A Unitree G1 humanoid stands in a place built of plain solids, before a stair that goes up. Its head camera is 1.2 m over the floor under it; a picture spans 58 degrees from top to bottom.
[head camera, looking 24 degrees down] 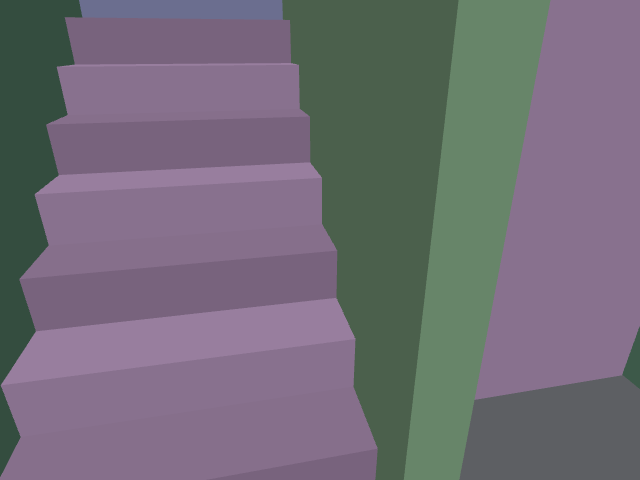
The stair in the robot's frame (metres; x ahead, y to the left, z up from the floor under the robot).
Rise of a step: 0.19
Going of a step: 0.25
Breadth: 0.98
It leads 12 degrees to the left of straight ahead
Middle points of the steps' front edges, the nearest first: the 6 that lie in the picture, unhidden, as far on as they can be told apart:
1.00 0.37 0.38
1.24 0.42 0.57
1.48 0.47 0.75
1.72 0.52 0.94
1.96 0.57 1.13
2.20 0.62 1.32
